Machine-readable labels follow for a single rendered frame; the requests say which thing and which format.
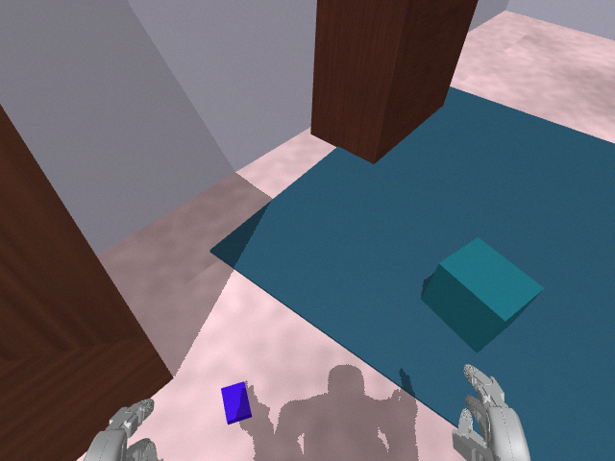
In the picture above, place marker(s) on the right robot hand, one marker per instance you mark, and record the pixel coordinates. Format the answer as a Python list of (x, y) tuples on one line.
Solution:
[(500, 426)]

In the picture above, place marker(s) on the left robot hand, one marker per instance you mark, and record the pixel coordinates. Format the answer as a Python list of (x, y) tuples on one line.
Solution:
[(111, 444)]

